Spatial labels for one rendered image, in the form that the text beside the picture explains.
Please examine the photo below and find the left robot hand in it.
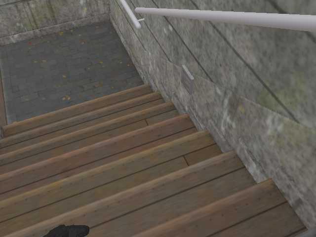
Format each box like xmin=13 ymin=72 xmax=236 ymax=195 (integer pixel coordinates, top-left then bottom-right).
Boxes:
xmin=43 ymin=224 xmax=90 ymax=237

